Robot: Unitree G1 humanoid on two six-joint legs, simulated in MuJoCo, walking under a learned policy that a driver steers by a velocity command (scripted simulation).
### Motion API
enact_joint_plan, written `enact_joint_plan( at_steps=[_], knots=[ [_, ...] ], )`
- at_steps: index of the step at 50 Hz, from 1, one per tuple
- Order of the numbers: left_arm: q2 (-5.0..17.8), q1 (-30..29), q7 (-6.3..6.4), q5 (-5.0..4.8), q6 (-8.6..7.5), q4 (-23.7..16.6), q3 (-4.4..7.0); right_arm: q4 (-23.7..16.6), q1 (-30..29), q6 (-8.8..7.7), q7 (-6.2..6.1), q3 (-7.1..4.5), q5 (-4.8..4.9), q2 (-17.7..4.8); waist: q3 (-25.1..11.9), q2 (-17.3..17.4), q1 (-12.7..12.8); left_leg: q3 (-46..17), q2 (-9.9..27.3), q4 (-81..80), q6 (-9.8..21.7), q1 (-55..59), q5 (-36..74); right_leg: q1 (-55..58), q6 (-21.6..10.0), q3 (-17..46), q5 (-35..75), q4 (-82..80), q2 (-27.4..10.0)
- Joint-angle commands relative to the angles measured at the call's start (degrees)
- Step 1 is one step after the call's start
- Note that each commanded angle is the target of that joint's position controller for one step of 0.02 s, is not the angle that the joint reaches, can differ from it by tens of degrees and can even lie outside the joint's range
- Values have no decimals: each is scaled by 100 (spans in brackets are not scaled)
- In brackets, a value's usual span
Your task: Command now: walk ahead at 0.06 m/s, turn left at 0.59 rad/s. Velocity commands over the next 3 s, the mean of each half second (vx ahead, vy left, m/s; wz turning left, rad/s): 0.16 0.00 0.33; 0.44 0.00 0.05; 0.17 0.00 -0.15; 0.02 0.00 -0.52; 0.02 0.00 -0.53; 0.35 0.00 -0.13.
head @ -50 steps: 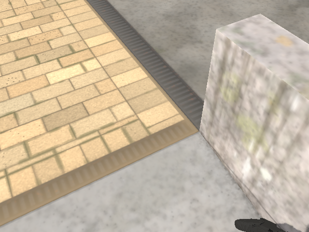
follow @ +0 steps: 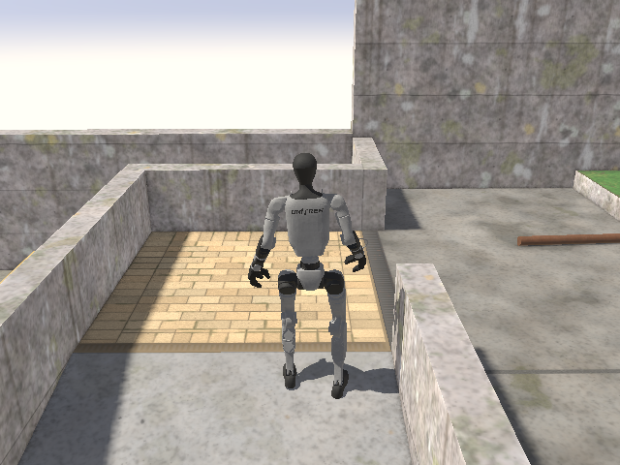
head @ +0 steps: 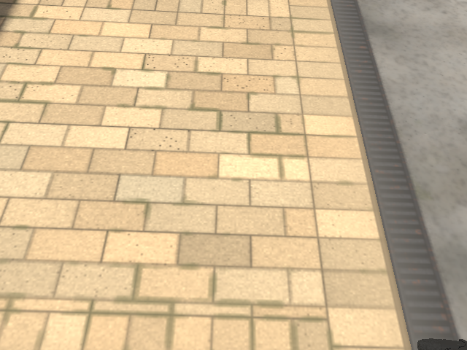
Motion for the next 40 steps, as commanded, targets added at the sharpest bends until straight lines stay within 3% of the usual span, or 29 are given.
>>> enact_joint_plan(
  at_steps=[1,2,3,4,5,6,8,10,13,15,18,22,24,25,26,27,28,29,30,31,32,34,37,40],
  knots=[
    [375,90,-41,124,16,-327,69,-113,1162,-35,-108,-511,-38,-1184,-896,1176,-392,-1058,371,-1233,673,2417,2246,-1086,-386,8,11,1583,-284],
    [83,-55,-87,399,28,-639,-76,-350,1180,-54,-177,-513,57,-1488,-1177,2279,-204,-2712,1250,-1364,1410,3176,2850,-2643,-13,345,-2022,3476,376],
    [306,-423,-60,213,-52,-784,15,-501,1121,-217,-117,-518,-121,-1551,-1866,1859,-584,-3950,1877,-2236,2081,2876,1795,-3051,-41,1368,-1847,4619,653],
    [486,-737,-26,44,-96,-794,75,-524,866,-368,-106,-445,-145,-1397,-1557,969,-525,-3722,1714,-2347,1861,2610,1107,-3182,-117,1659,-1338,4969,501],
    [459,-651,31,31,-89,-733,85,-494,535,-429,-148,-352,-67,-1117,-1184,599,-308,-3172,1501,-2174,1484,2284,954,-3256,-130,1690,-783,4872,348],
    [427,-508,101,71,-31,-637,72,-516,246,-424,-183,-267,-6,-909,-1074,445,-118,-2671,1238,-2033,1203,1942,1198,-2970,-86,1703,-430,4772,259],
    [372,-221,108,138,37,-588,74,-527,76,-404,-214,-165,-71,-707,-1123,620,55,-1991,822,-1895,1069,1468,1919,-2408,-35,1532,105,5024,405],
    [301,-6,97,84,99,-572,43,-512,56,-430,-225,-120,-140,-648,-1251,677,102,-1835,782,-1907,1200,1380,2031,-2211,42,1500,329,5083,519],
    [225,-69,3,43,86,-730,-18,-323,529,-450,-265,-114,-51,-606,-1174,900,-85,-2210,783,-2429,1232,1733,-931,-2538,56,1399,343,4251,481],
    [223,-244,-50,31,32,-820,-24,-255,626,-448,-312,-127,-76,-649,-994,1031,-161,-2438,917,-2659,1223,1805,-1542,-2515,47,1372,103,3587,459],
    [83,-245,-107,24,-67,-794,-69,-162,677,-466,-337,-167,-50,-712,-816,1084,-235,-2253,896,-2763,1160,1593,-1630,-1951,-94,1222,-308,2583,473],
    [174,387,-142,-6,-146,-578,-1,-72,492,-534,-210,-178,70,-726,-526,1114,-30,-2094,795,-2722,1108,820,-1870,-681,-474,884,-584,1432,550],
    [28,1453,-151,-32,-198,-91,25,3,289,-521,-164,-112,128,-468,-406,716,427,-1692,457,-1964,859,99,-2109,618,-734,484,304,214,708],
    [-16,2143,-185,53,-222,252,29,-33,140,-520,-150,-52,59,-186,-372,163,639,-1237,33,-747,609,-595,-1818,1363,-758,838,135,37,639],
    [137,2777,-218,190,-279,357,28,-152,7,-573,-75,98,43,397,-578,-1003,739,-496,-637,1827,67,-1824,-1773,2070,-1060,2622,-1166,-231,-442],
    [41,2216,-315,75,-327,-30,-157,-66,422,-638,12,234,34,740,-299,-884,175,-990,-806,3692,-4,-2668,-2116,1622,-1269,3644,-309,-93,-1073],
    [995,1954,-339,31,-341,-177,161,-220,820,-704,27,100,292,246,-418,-1797,-63,-1021,-738,3875,-45,-3447,-1586,1760,-2265,6020,-2904,-1995,-1909],
    [948,1559,-289,-9,-367,-182,175,-398,-132,-734,-83,-41,456,-367,537,-1209,95,-937,-157,4216,-73,-4134,-1027,1357,-2264,6216,-4062,-2364,-2029],
    [509,1334,-219,128,-366,-119,7,-356,-494,-754,-147,-76,344,-499,838,-573,150,-950,15,4304,-153,-4166,-280,1056,-2028,5293,-2989,-2048,-1726],
    [202,1285,-208,238,-373,-128,-138,-185,-356,-724,-138,-12,164,-225,680,-417,61,-745,101,4487,-215,-3787,43,793,-1816,4415,-2262,-1933,-1181],
    [171,1279,-189,219,-406,-82,-165,-141,-166,-736,-104,-8,102,-167,635,-589,-27,-676,161,4302,-266,-3585,424,716,-1738,3907,-1664,-1895,-901],
    [-125,1771,-133,145,-417,162,-260,-64,-155,-749,-25,44,82,80,451,-628,72,-431,198,4266,-299,-3370,926,772,-1669,3066,-668,-1874,-591],
    [-130,2240,-61,132,-364,344,-285,-138,-495,-773,43,133,76,259,265,-374,212,-136,289,3516,-343,-3355,1230,1143,-1629,2454,634,-1925,-490],
    [-10,2471,4,86,-312,410,-306,-354,-1427,-810,156,260,154,482,364,-531,541,305,135,1703,-314,-2439,1535,1076,-1556,2004,1452,-2434,-492]
  ],
)
Next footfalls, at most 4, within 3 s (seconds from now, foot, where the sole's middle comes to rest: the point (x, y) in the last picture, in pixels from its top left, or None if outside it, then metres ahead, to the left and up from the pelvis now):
0.50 right None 0.10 -0.12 -0.76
0.96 left None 0.41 0.19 -0.72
1.50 right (243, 308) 0.55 -0.02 -0.72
1.94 left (161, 307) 0.55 0.20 -0.72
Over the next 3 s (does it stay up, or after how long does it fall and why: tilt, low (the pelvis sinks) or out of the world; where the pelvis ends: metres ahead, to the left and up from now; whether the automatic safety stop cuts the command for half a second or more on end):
stays up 0.59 0.04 0.05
